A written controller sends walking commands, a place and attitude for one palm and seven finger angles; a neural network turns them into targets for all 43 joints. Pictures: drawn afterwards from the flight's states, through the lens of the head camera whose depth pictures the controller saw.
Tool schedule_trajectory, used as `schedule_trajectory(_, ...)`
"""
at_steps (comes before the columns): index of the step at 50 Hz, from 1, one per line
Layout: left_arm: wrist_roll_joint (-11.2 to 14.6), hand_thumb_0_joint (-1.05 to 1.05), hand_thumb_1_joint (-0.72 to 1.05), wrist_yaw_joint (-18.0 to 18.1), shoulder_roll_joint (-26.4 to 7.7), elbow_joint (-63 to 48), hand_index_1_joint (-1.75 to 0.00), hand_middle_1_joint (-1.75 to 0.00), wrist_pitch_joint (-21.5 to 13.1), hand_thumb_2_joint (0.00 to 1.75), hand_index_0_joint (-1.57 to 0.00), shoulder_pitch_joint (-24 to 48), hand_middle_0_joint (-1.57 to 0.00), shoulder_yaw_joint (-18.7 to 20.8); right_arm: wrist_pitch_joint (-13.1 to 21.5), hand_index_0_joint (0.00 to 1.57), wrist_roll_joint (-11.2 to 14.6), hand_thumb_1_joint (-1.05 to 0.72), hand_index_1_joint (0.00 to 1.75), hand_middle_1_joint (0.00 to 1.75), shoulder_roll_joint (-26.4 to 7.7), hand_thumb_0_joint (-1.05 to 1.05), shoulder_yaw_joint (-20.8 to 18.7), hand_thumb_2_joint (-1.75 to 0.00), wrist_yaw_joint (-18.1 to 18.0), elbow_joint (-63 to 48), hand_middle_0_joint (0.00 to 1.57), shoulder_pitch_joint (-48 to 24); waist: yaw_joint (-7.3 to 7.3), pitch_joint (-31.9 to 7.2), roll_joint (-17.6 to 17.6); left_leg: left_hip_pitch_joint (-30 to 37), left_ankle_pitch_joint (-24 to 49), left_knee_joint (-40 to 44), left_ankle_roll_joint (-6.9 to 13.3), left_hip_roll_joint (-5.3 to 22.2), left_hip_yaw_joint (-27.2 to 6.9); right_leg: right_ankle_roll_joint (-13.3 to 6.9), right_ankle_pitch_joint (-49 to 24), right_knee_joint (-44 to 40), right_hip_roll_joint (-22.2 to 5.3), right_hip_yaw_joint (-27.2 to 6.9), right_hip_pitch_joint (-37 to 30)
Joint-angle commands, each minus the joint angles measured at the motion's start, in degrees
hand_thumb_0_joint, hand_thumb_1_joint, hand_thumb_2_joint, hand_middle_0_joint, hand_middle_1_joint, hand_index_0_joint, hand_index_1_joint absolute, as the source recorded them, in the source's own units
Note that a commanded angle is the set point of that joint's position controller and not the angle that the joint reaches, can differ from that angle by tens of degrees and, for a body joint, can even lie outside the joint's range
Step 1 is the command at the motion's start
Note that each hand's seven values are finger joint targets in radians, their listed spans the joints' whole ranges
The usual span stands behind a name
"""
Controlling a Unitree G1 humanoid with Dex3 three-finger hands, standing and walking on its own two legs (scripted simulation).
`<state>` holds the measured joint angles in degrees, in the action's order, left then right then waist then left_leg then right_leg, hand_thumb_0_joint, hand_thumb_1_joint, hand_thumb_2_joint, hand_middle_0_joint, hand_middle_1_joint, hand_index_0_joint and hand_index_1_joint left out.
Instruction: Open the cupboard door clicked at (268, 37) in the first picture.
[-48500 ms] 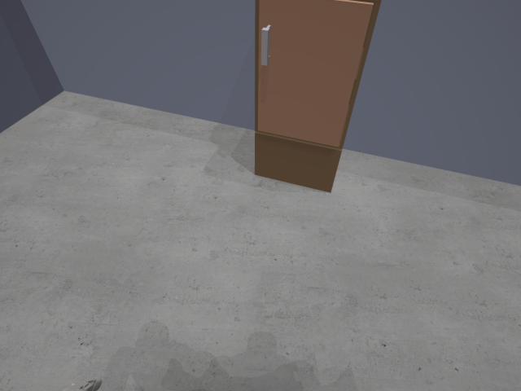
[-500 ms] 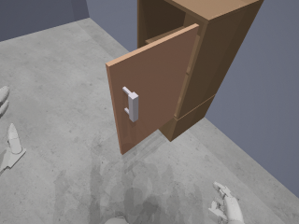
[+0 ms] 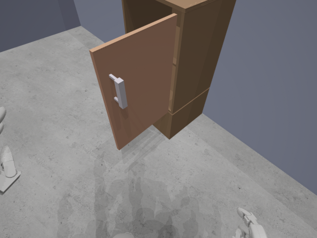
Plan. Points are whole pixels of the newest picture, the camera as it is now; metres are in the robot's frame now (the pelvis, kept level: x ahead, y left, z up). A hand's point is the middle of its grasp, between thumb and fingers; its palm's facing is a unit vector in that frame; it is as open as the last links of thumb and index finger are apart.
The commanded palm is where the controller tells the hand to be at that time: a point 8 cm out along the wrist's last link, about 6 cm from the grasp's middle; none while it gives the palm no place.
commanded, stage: stop stepping back and stand still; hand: left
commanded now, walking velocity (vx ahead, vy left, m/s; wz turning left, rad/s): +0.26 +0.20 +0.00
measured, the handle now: (117, 91) +0.60 +0.20 -0.02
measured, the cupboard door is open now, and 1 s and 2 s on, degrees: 93 93 93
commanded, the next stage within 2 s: let the arm hang, fingers relaxed in 0.56 s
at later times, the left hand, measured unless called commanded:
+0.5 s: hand out of the picture +0.12 +0.28 +0.15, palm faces +0.52 -0.74 -0.44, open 7.4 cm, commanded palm +0.07 +0.31 +0.17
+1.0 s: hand out of the picture +0.01 +0.18 -0.17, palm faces +0.13 -0.97 -0.18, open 6.9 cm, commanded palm none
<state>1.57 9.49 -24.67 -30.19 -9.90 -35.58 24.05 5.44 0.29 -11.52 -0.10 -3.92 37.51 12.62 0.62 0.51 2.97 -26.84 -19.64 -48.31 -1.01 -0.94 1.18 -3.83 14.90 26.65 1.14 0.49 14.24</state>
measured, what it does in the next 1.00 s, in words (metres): steps on the spot: left foot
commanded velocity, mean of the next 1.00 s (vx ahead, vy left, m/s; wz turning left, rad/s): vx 0.08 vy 0.00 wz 0.00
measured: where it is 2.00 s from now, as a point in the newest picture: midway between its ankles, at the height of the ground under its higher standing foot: outside the picture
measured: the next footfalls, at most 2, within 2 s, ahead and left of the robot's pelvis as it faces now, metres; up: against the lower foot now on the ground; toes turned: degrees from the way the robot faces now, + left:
left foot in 0.18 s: -0.02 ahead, +0.14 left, +0.00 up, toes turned +5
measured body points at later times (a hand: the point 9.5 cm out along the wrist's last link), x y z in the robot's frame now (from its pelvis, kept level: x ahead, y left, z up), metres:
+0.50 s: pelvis -0.06 +0.01 -0.01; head -0.08 +0.00 +0.44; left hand +0.09 +0.32 +0.17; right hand +0.10 -0.21 -0.10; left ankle -0.06 +0.13 -0.74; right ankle -0.02 -0.07 -0.74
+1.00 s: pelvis -0.05 +0.01 -0.01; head -0.02 +0.02 +0.44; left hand +0.00 +0.23 -0.16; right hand +0.01 -0.24 -0.15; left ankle -0.06 +0.13 -0.74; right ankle -0.02 -0.08 -0.74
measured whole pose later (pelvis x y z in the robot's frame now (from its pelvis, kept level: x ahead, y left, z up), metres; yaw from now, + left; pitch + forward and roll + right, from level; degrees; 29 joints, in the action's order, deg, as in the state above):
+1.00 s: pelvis -0.05 +0.01 -0.01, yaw +6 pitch -1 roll +0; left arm -0.2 1.9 -8.9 51.4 1.0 -13.6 1.7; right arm -0.9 -1.1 -11.2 -0.5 -0.6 55.9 14.3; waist -1.6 4.2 1.5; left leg -13.0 -15.2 -29.5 -0.6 -0.2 -1.3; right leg -2.4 14.5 30.0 2.7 -0.7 14.2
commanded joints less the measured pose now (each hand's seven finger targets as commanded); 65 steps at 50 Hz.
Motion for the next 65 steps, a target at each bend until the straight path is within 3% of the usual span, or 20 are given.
schedule_trajectory(1, -0.2, 0.0, 0.9, 1.9, -9.6, -5.3, -0.3, -0.3, -3.7, 0.9, -0.2, 4.4, -0.2, 6.8, 3.5, 0.2, -0.2, -0.9, 0.3, 0.3, -6.6, 0.0, -2.1, -0.9, -1.8, -9.5, 0.2, -5.5, -1.23, -6.0, 2.7, 2.8, -2.2, 5.2, 1.3, 1.5, 0.6, -2.0, -21.1, -7.9, -16.9, -11.3, -5.6)
schedule_trajectory(5, -0.1, 0.0, 0.9, 1.3, -10.3, -7.1, -0.3, -0.3, -5.0, 0.9, -0.2, 3.2, -0.2, 7.5, 3.5, 0.2, -0.3, -0.9, 0.3, 0.3, -7.3, 0.0, -2.5, -0.9, -0.7, -9.6, 0.2, -4.0, -1.26, -4.8, 3.2, 7.5, -0.8, 20.0, 2.9, 1.5, 1.7, -0.8, -6.5, -10.0, -16.1, -12.7, -6.8)
schedule_trajectory(9, 0.2, 0.0, 0.9, 1.0, -10.5, -10.1, -0.3, -0.3, -6.4, 0.9, -0.2, 2.3, -0.2, 8.1, 4.1, 0.2, -0.4, -0.9, 0.3, 0.3, -8.9, 0.0, -3.2, -0.9, -0.7, -11.3, 0.2, -3.3, -1.1, -4.5, -7.0, 12.8, 5.2, 28.7, 5.5, 6.4, -4.5, 3.1, 0.3, -3.9, -6.7, -7.6, -4.6)
schedule_trajectory(12, 0.0, 0.0, 0.9, 0.9, -9.5, -7.0, -0.3, -0.3, -6.3, 0.9, -0.2, 3.7, -0.2, 7.6, 4.2, 0.2, -0.4, -0.9, 0.3, 0.3, -8.0, 0.0, -2.4, -0.9, -1.1, -10.2, 0.2, -3.0, -1.65, 0.1, -9.8, 7.9, -7.0, 30.6, 5.6, 6.8, -5.5, 2.3, 11.1, -3.6, -4.4, -6.2, 0.5)
schedule_trajectory(15, -0.8, 0.0, 0.9, 0.9, -7.9, -4.6, -0.3, -0.3, -5.9, 0.9, -0.2, 10.5, -0.2, 5.2, 4.9, 0.2, -0.3, -0.9, 0.3, 0.3, -8.5, 0.0, -2.5, -0.9, -2.0, -9.8, 0.2, -3.9, -2.05, 4.1, -7.6, 3.8, -18.0, 33.3, 6.4, 9.3, -9.2, 2.7, 12.9, -0.6, -2.1, -4.9, 2.9)
schedule_trajectory(19, -1.2, 0.0, 0.9, 0.7, -7.4, -3.5, -0.3, -0.3, -5.3, 0.9, -0.2, 11.9, -0.2, 4.1, 5.3, 0.2, -0.6, -0.9, 0.3, 0.3, -8.2, 0.0, -2.3, -0.9, -2.1, -9.1, 0.2, -3.7, -1.82, 0.5, -6.9, 6.0, -14.1, 30.2, 6.8, 9.1, -8.8, 2.1, 9.1, 0.9, -1.8, -5.0, 1.3)
schedule_trajectory(22, -1.1, 0.0, 0.9, 0.4, -8.1, -5.2, -0.3, -0.3, -5.1, 0.9, -0.2, 11.3, -0.2, 4.5, 5.4, 0.2, -1.0, -0.9, 0.3, 0.3, -7.6, 0.0, -2.0, -0.9, -1.7, -9.1, 0.2, -3.9, -1.52, 0.1, -3.5, 4.8, -11.2, 23.7, 5.3, 5.3, -4.4, 0.2, 14.3, -4.4, -5.2, -12.0, 1.9)
schedule_trajectory(26, -0.9, 0.0, 0.9, 0.5, -9.6, -7.1, -0.3, -0.3, -5.3, 0.9, -0.2, 13.6, -0.2, 5.5, 5.1, 0.2, -1.1, -0.9, 0.3, 0.3, -6.2, 0.0, -1.6, -0.9, -0.9, -8.0, 0.2, -3.6, -1.74, -0.2, 2.5, 7.4, -2.8, 11.0, 3.3, 1.7, 0.7, -4.2, 19.6, -12.2, -13.1, -21.3, 4.8)
schedule_trajectory(29, -0.3, 0.0, 0.9, 0.6, -9.7, -7.4, -0.3, -0.3, -5.7, 0.9, -0.2, 10.8, -0.2, 6.8, 5.0, 0.2, -1.1, -0.9, 0.3, 0.3, -6.3, 0.0, -1.4, -0.9, -0.9, -8.4, 0.2, -3.7, -1.53, -2.4, -3.6, 14.6, 2.3, 22.1, 3.4, 3.3, -1.5, -1.5, 6.8, -5.4, -8.9, -12.5, 3.8)
schedule_trajectory(32, -0.5, 0.0, 0.9, 0.3, -8.7, -7.7, -0.3, -0.3, -6.2, 0.9, -0.2, 9.6, -0.2, 6.4, 5.3, 0.2, -0.9, -0.9, 0.3, 0.3, -6.8, 0.0, -1.0, -0.9, -1.1, -9.2, 0.2, -4.6, -1.21, -0.5, -13.0, 12.0, 5.4, 31.5, 5.3, 10.5, -11.4, 2.8, -1.8, 4.7, -1.5, -3.2, 2.4)
schedule_trajectory(33, -4.3, 0.0, 0.9, -7.9, 6.8, 36.5, -0.3, -0.3, 4.5, 0.9, -0.2, 13.0, -0.2, -17.5, 5.3, 0.2, -0.8, -0.9, 0.3, 0.3, -15.2, 0.0, -4.8, -0.9, 4.0, 5.1, 0.2, -3.7, -4.78, 4.9, -13.5, 6.5, 21.7, 23.7, 7.1, 11.5, -13.0, 3.7, -7.5, 15.8, -3.0, 1.3, 10.3)
schedule_trajectory(35, -3.5, 0.0, 0.9, -8.7, 9.9, 38.1, -0.3, -0.3, 10.5, 0.9, -0.2, 14.4, -0.2, -18.1, 0.4, 0.2, -1.8, -0.9, 0.3, 0.3, -10.7, 0.0, -4.3, -0.9, 3.2, 3.6, 0.2, 2.0, -3.55, -1.9, -6.8, 14.5, 44.7, 24.1, 9.8, 15.4, -15.5, 3.3, 11.1, 22.3, -1.0, -1.6, 13.5)
schedule_trajectory(38, -3.2, 0.0, 0.9, -8.3, 9.1, 46.1, -0.3, -0.3, 9.8, 0.9, -0.2, 17.8, -0.2, -19.0, -1.7, 0.2, -2.8, -0.9, 0.3, 0.3, -10.9, 0.0, -3.0, -0.9, 2.8, 3.1, 0.2, 2.1, -1.71, -6.7, 0.2, 21.9, 54.4, 20.2, 11.8, 15.3, -15.2, 3.4, 9.3, 17.1, -1.0, -2.1, 11.0)
schedule_trajectory(40, -3.2, 0.0, 0.9, -8.3, 5.9, 55.0, -0.3, -0.3, 9.4, 0.9, -0.2, 17.0, -0.2, -18.9, -2.8, 0.2, -1.9, -0.9, 0.3, 0.3, -11.0, 0.0, -2.7, -0.9, 3.1, 4.2, 0.2, -2.0, 1.13, -6.7, -0.7, 14.0, 39.1, 18.1, 6.3, 8.8, -8.0, 2.9, -11.8, 3.7, -2.5, -4.0, -3.1)
schedule_trajectory(42, -3.3, 0.0, 0.9, -8.4, 0.8, 62.6, -0.3, -0.3, 9.2, 0.9, -0.2, 19.7, -0.2, -19.4, -4.0, 0.2, -1.1, -0.9, 0.3, 0.3, -7.6, 0.0, -2.1, -0.9, 3.7, 6.5, 0.2, 0.5, -1.66, -1.5, 2.3, 8.8, 2.9, 17.0, 1.8, 1.1, -2.4, -1.8, -16.4, -4.6, -13.6, -15.6, -2.0)
schedule_trajectory(45, -2.7, 0.0, 0.9, -8.3, 1.3, 71.7, -0.3, -0.3, 8.6, 0.9, -0.2, 23.7, -0.2, -20.6, -5.4, 0.2, -1.6, -0.9, 0.3, 0.3, -7.0, 0.0, -2.1, -0.9, 3.2, 11.0, 0.2, 1.4, -2.34, -3.1, 9.5, 13.3, 4.4, 17.0, 1.9, 1.0, -2.2, -1.9, -19.3, -6.3, -10.2, -14.0, -2.8)
schedule_trajectory(49, -2.1, 0.0, 0.9, -7.9, 6.8, 80.4, -0.3, -0.3, 8.7, 0.9, -0.2, 21.7, -0.2, -20.5, -4.9, 0.2, -1.9, -0.9, 0.3, 0.3, -4.8, 0.0, -1.4, -0.9, 2.3, 16.9, 0.2, 2.0, -1.4, -3.9, -12.6, 17.1, 16.0, 23.8, 2.3, 4.8, -5.0, 0.0, -16.1, -4.2, -6.0, -9.3, -4.4)
schedule_trajectory(50, -2.2, 0.0, 0.9, -7.8, 6.0, 81.9, -0.3, -0.3, 8.8, 0.9, -0.2, 21.4, -0.2, -20.7, -4.9, 0.2, -1.8, -0.9, 0.3, 0.3, -5.4, 0.0, -1.5, -0.9, 2.3, 17.5, 0.2, 1.9, -0.83, -4.0, -12.9, 16.3, 16.4, 24.1, 2.6, 5.4, -5.6, 0.3, -15.1, -4.5, -5.5, -8.4, -5.7)
schedule_trajectory(53, -2.0, 0.0, 0.9, -8.0, 6.7, 85.8, -0.3, -0.3, 9.1, 0.9, -0.2, 22.0, -0.2, -21.5, -5.3, 0.2, -1.6, -0.9, 0.3, 0.3, -5.0, 0.0, -1.3, -0.9, 2.1, 20.1, 0.2, 3.6, -1.03, -1.7, -7.2, 15.0, 11.8, 26.6, 2.6, 5.7, -5.9, 0.3, -9.6, -6.9, -5.2, -7.6, -5.5)
schedule_trajectory(65, -2.1, 0.0, 0.9, -7.9, 5.0, 92.3, -0.3, -0.3, 9.3, 0.9, -0.2, 22.1, -0.2, -21.7, -5.8, 0.2, -1.5, -0.9, 0.3, 0.3, -6.2, 0.0, -1.7, -0.9, 2.2, 24.8, 0.2, 5.6, -1.12, 3.5, -2.2, 15.3, 4.6, 29.7, 3.2, 5.2, -5.8, 0.4, 3.1, -11.1, -5.1, -8.2, -0.9)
